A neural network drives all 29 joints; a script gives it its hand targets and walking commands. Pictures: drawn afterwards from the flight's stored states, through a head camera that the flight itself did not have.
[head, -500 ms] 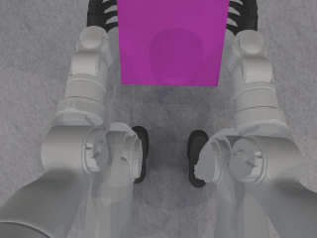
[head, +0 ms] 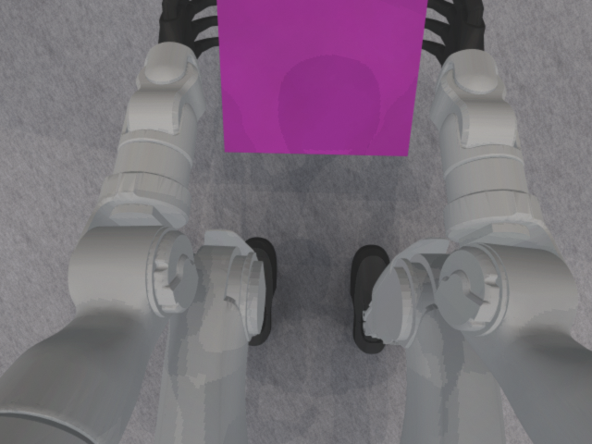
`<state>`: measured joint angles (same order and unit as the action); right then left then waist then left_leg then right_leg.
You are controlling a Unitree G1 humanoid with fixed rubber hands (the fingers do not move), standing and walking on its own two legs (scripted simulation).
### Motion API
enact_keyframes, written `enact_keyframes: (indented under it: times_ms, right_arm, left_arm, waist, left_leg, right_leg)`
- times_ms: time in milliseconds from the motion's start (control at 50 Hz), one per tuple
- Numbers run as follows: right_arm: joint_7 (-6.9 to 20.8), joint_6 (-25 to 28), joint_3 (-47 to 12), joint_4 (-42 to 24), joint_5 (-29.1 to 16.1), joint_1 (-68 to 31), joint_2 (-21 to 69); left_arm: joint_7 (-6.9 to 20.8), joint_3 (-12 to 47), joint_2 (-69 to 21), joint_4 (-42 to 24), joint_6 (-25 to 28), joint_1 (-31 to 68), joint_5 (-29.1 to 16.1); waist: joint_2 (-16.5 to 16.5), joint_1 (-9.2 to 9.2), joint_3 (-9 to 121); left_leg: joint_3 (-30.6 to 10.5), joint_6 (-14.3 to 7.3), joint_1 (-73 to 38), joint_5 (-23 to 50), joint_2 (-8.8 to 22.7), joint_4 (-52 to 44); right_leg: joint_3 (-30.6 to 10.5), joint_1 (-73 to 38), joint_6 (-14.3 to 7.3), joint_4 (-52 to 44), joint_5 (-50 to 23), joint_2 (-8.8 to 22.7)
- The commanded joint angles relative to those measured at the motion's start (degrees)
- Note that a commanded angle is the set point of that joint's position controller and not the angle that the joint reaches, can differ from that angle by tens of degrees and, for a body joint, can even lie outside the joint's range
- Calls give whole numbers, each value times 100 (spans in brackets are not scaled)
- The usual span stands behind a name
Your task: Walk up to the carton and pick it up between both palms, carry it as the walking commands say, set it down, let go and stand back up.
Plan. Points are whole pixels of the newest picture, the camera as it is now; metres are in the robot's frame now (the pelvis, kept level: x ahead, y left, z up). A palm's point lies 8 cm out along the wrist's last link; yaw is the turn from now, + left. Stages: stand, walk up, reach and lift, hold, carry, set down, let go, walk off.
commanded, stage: set down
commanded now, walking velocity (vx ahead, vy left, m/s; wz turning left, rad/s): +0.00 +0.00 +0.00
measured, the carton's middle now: (316, 65) +0.54 +0.02 -0.25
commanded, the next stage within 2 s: none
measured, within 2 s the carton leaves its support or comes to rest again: rests again in 1.28 s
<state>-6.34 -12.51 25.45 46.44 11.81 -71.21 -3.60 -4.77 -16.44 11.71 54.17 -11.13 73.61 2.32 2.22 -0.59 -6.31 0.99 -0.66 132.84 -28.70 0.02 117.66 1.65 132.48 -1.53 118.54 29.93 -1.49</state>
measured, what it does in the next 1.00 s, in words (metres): stands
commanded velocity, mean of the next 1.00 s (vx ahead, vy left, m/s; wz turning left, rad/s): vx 0.00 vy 0.00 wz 0.00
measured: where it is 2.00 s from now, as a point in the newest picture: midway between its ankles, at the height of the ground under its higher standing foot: (312, 312)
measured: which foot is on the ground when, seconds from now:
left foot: down 0.00-1.00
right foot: down 0.00-1.00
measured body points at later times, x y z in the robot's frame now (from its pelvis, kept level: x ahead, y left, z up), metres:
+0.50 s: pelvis +0.00 +0.00 +0.00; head +0.36 +0.02 +0.27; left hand +0.55 +0.17 -0.16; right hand +0.55 -0.13 -0.16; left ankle +0.12 +0.11 -0.36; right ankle +0.11 -0.10 -0.36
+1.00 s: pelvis +0.01 +0.00 -0.01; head +0.36 +0.02 +0.27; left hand +0.55 +0.17 -0.17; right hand +0.55 -0.13 -0.16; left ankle +0.12 +0.11 -0.36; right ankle +0.11 -0.10 -0.36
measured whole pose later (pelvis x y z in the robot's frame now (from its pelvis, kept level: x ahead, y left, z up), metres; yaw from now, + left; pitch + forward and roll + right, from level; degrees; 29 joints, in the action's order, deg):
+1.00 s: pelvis +0.01 +0.00 -0.01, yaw +0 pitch +45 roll +0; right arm -4.6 -7.6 25.8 51.2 11.8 -74.2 -5.9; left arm -3.6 -16.4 12.7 57.7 -5.7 75.9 2.3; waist 2.3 -0.6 -6.5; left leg 0.9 -0.7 134.9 -30.1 -0.2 119.5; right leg 1.6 134.4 -1.5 120.4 31.4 -1.6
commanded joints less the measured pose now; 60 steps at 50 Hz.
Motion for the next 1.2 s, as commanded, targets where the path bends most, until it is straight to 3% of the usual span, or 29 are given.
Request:
enact_keyframes:
  times_ms: [0, 20, 40, 80, 100, 140, 280, 520, 560, 660, 680, 740, 800, 820, 840, 860, 920, 940, 980, 1100, 1140, 1160, 1180]
  right_arm:
    - [1456, 205, -1951, 930, -832, -2351, 4389]
    - [1459, 227, -1913, 880, -802, -2383, 4308]
    - [1469, 231, -1920, 868, -820, -2459, 4319]
    - [1468, 229, -1887, 917, -801, -2395, 4285]
    - [1477, 223, -1853, 974, -766, -2386, 4232]
    - [1486, 216, -1851, 1072, -788, -2289, 4251]
    - [1468, 258, -1732, 1118, -707, -2173, 4003]
    - [1466, 294, -1688, 1376, -722, -1907, 3936]
    - [1454, 320, -1667, 1384, -694, -1915, 3926]
    - [1433, 363, -1686, 1409, -723, -1832, 3819]
    - [1429, 361, -1639, 1490, -662, -1766, 3756]
    - [1423, 377, -1654, 1492, -700, -1777, 3800]
    - [1389, 412, -1685, 1517, -707, -1781, 3702]
    - [1387, 424, -1633, 1523, -706, -1762, 3687]
    - [1382, 435, -1695, 1480, -721, -1850, 3686]
    - [1376, 447, -1617, 1514, -704, -1812, 3648]
    - [1323, 462, -1608, 1524, -698, -1738, 3473]
    - [1312, 481, -1568, 1470, -720, -1797, 3328]
    - [1266, 491, -1610, 1611, -742, -1661, 3303]
    - [956, 673, -1329, 1804, -814, -1271, 1959]
    - [763, 767, -1209, 1852, -870, -1060, 1222]
    - [616, 817, -1200, 1835, -923, -930, 745]
    - [487, 890, -1181, 1719, -974, -923, 267]
  left_arm:
    - [1531, 1710, -4308, -227, 331, 2919, -253]
    - [1530, 1688, -4354, -168, 326, 2867, -251]
    - [1524, 1623, -4357, -108, 323, 2768, -172]
    - [1534, 1637, -4307, -164, 324, 2792, -188]
    - [1532, 1583, -4335, -99, 320, 2794, -192]
    - [1518, 1561, -4211, -3, 332, 2689, -153]
    - [1523, 1518, -4185, 136, 336, 2622, -129]
    - [1496, 1399, -3938, 380, 387, 2301, -1]
    - [1490, 1407, -3973, 344, 424, 2323, -17]
    - [1457, 1382, -3821, 498, 442, 2182, 8]
    - [1461, 1356, -3866, 505, 443, 2206, -13]
    - [1426, 1321, -3746, 511, 466, 2147, 43]
    - [1435, 1352, -3758, 536, 495, 2166, -46]
    - [1411, 1374, -3741, 539, 500, 2147, -33]
    - [1407, 1336, -3699, 485, 515, 2161, -14]
    - [1392, 1358, -3675, 479, 520, 2218, -41]
    - [1365, 1251, -3477, 601, 523, 2080, 22]
    - [1358, 1299, -3473, 610, 526, 2129, -20]
    - [1282, 1176, -3156, 567, 587, 2021, 17]
    - [957, 1015, -2075, 689, 734, 1747, -65]
    - [742, 817, -1346, 723, 820, 1538, -33]
    - [596, 672, -808, 717, 889, 1322, -1]
    - [475, 604, -343, 765, 940, 1195, -58]
  waist:
    - [-349, -31, 4800]
    - [-315, 25, 4755]
    - [-369, -54, 4700]
    - [-383, -41, 4703]
    - [-273, 27, 4637]
    - [-328, -77, 4629]
    - [-379, 36, 4523]
    - [-348, -100, 4308]
    - [-336, -13, 4412]
    - [-410, -93, 4383]
    - [-413, -4, 4331]
    - [-395, -113, 4303]
    - [-300, -31, 4387]
    - [-469, -22, 4325]
    - [-315, -73, 4311]
    - [-422, -28, 4413]
    - [-347, -42, 4275]
    - [-542, -41, 4471]
    - [-297, -151, 4358]
    - [-438, -77, 4488]
    - [-440, -92, 4407]
    - [-403, -211, 4519]
    - [-301, -173, 4585]
  left_leg:
    - [-66, -21, -2439, 894, -609, -567]
    - [-113, -44, -2456, 911, -616, -593]
    - [-90, -51, -2509, 941, -619, -602]
    - [-94, -34, -2466, 947, -625, -562]
    - [-127, -46, -2435, 917, -617, -556]
    - [-100, -47, -2453, 903, -609, -580]
    - [-98, -15, -2368, 844, -598, -537]
    - [-92, -27, -2258, 890, -576, -507]
    - [-86, -25, -2227, 944, -576, -479]
    - [-58, 3, -2283, 1004, -569, -449]
    - [-78, 3, -2264, 1004, -556, -444]
    - [-86, -10, -2319, 1063, -559, -463]
    - [-86, 7, -2289, 1117, -558, -379]
    - [-59, 20, -2337, 1053, -545, -437]
    - [-84, 3, -2272, 1079, -557, -417]
    - [-97, 13, -2375, 1060, -550, -403]
    - [-86, 18, -2350, 1039, -526, -392]
    - [-61, 55, -2434, 1010, -515, -377]
    - [-21, 42, -2382, 1088, -522, -371]
    - [-63, 92, -2680, 1079, -439, -391]
    - [-59, 108, -2746, 1027, -417, -443]
    - [-43, 136, -2806, 1087, -401, -427]
    - [-74, 144, -2891, 1088, -385, -427]
  right_leg:
    - [-207, -2631, 174, -582, -1112, -533]
    - [-179, -2568, 171, -582, -1111, -542]
    - [-195, -2508, 178, -614, -1065, -534]
    - [-234, -2564, 154, -593, -1096, -537]
    - [-192, -2447, 165, -576, -1037, -531]
    - [-202, -2466, 180, -562, -1033, -525]
    - [-220, -2438, 159, -577, -994, -511]
    - [-205, -2263, 207, -535, -985, -496]
    - [-205, -2340, 191, -520, -1072, -514]
    - [-196, -2356, 223, -504, -1111, -489]
    - [-191, -2304, 209, -499, -1113, -494]
    - [-189, -2273, 226, -477, -1155, -503]
    - [-184, -2382, 238, -450, -1230, -497]
    - [-181, -2321, 232, -466, -1147, -499]
    - [-194, -2349, 241, -480, -1208, -495]
    - [-152, -2274, 235, -417, -1143, -503]
    - [-165, -2248, 257, -467, -1080, -494]
    - [-190, -2345, 242, -442, -1074, -488]
    - [-191, -2394, 292, -469, -1160, -470]
    - [-203, -2495, 325, -449, -1135, -461]
    - [-183, -2570, 360, -491, -1131, -442]
    - [-221, -2711, 382, -509, -1188, -408]
    - [-178, -2794, 417, -528, -1190, -388]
